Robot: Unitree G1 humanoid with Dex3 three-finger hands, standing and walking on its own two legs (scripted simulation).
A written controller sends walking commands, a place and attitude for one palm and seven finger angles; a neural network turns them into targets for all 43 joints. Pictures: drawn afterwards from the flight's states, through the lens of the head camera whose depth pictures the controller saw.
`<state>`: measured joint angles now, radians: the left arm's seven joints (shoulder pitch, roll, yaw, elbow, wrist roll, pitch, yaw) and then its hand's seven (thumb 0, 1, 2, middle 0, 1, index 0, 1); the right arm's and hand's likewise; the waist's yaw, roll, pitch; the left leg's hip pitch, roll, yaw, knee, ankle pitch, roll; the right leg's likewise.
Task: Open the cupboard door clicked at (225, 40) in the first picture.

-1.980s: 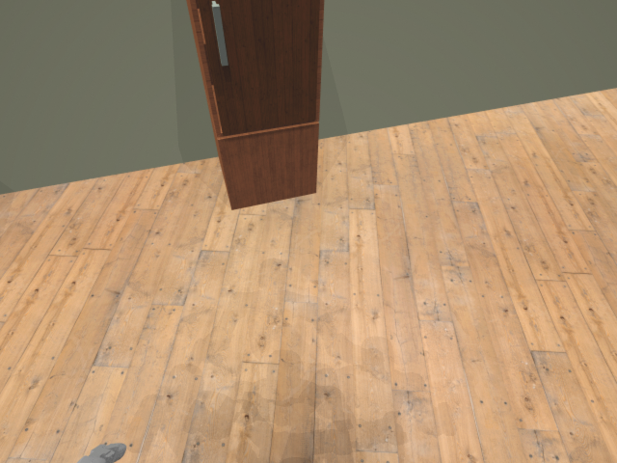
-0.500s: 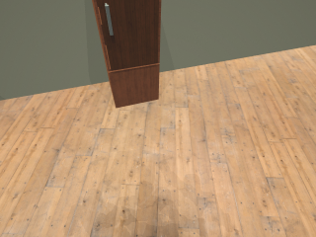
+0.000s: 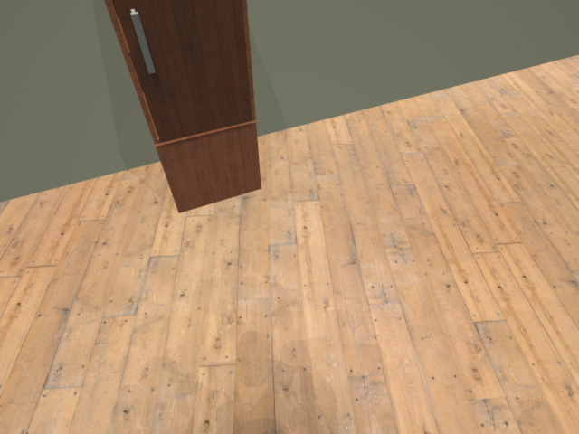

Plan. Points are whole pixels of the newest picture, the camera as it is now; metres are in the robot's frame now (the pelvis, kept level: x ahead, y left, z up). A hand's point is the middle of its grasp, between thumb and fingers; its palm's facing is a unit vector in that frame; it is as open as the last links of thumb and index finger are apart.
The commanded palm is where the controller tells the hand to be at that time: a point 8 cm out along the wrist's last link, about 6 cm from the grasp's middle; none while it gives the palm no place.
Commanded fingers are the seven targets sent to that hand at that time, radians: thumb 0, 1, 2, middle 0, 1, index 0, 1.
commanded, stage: walk to a spot facing it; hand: left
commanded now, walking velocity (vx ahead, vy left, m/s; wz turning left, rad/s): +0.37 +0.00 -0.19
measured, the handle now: (142, 41) +1.11 +0.50 +0.04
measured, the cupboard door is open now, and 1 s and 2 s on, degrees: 0 0 0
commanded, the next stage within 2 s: turn to face it in 0.86 s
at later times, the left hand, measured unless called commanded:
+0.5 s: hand (156, 402) +0.20 +0.24 -0.17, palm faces -0.06 -0.99 -0.16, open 7.4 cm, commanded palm none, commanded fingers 0.00 0.90 0.90 -0.20 -0.30 -0.20 -0.30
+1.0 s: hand (270, 222) +0.59 +0.08 -0.15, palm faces -0.43 -0.88 -0.19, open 7.4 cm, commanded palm none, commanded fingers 0.00 0.90 0.90 -0.20 -0.30 -0.20 -0.30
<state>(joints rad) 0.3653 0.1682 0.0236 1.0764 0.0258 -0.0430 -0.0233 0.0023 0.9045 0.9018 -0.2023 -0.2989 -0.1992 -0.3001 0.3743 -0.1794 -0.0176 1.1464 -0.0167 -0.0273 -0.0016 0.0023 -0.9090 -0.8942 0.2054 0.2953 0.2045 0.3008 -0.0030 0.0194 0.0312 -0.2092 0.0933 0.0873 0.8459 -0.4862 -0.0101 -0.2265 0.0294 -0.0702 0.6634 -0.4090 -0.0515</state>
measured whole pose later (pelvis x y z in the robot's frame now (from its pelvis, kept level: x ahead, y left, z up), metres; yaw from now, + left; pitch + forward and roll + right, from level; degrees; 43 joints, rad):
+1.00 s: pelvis +0.39 -0.03 +0.00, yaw -23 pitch +0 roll +0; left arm 0.07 0.19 0.06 0.92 0.03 -0.04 -0.04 0.00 0.91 0.90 -0.20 -0.30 -0.20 -0.30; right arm 0.46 -0.14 -0.04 1.10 -0.01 -0.03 0.00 0.00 -0.91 -0.89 0.20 0.30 0.20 0.30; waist -0.06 0.01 0.11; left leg -0.18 0.19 0.27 0.98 -0.52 -0.05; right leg -0.43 -0.03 -0.16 0.65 -0.18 -0.09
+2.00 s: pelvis +0.49 -0.12 +0.02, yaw +8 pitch -1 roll +2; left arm 0.22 0.18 0.02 0.87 0.02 0.01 0.02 0.00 0.90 0.90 -0.20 -0.30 -0.20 -0.30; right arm 0.18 -0.28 -0.10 0.93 -0.02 0.08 0.03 0.00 -0.91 -0.89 0.20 0.29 0.20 0.30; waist -0.03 0.04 0.07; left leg -0.54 0.00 0.00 1.14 -0.38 -0.06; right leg -0.21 -0.09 -0.14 0.52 -0.30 -0.02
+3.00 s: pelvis +0.53 -0.07 +0.03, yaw +28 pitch -1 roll +1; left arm 0.44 0.12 0.01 1.09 0.03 -0.06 0.01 0.00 0.90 0.90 -0.20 -0.30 -0.20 -0.30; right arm 0.25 -0.23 -0.07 1.05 -0.02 0.04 0.05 0.01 -0.91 -0.90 0.20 0.29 0.20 0.30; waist 0.03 0.02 0.03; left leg -0.52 0.10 0.07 0.86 -0.21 -0.03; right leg -0.01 -0.10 -0.17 0.33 -0.30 0.04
